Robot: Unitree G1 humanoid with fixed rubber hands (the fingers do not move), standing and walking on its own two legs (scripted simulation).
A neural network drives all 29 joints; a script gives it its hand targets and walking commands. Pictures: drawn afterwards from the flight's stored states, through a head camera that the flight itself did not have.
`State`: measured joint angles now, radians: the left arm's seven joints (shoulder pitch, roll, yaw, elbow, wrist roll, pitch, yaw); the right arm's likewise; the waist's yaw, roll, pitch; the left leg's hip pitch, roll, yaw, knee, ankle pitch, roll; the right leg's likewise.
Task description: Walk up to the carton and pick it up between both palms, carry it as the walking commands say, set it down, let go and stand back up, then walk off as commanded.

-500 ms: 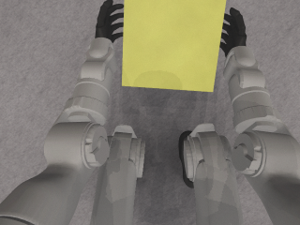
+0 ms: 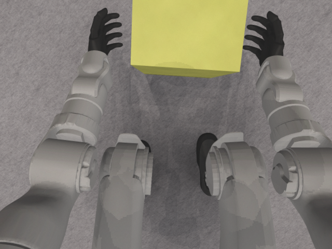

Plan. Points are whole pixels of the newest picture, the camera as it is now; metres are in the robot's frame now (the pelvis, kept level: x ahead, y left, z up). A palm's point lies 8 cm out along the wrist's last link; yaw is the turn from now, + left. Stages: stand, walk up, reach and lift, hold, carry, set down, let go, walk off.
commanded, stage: set down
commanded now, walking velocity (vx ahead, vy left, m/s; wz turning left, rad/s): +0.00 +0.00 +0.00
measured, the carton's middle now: (183, 27) +0.55 -0.03 -0.26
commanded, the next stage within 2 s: let go in 1.54 s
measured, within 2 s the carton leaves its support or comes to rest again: neither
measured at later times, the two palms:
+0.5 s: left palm (88, 38) +0.50 +0.16 -0.15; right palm (289, 45) +0.48 -0.21 -0.14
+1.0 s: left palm out of the picture +0.51 +0.18 +0.05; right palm out of the picture +0.50 -0.20 +0.06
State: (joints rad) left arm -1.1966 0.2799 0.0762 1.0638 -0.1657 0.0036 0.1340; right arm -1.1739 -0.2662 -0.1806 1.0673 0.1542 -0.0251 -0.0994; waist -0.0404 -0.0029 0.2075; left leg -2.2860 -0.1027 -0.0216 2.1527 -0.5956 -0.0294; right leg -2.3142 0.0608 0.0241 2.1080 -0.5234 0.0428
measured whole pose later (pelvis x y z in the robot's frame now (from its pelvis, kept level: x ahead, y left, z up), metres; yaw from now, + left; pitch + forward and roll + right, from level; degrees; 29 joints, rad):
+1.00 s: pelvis +0.02 -0.01 +0.16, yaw +1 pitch +44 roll +1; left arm -1.05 0.28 0.21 0.94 -0.07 0.13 0.04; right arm -1.00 -0.21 -0.24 0.85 0.06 0.13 -0.07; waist -0.03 -0.01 -0.08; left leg -1.86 -0.07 -0.05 1.62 -0.52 -0.03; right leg -1.89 0.05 0.02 1.60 -0.46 0.00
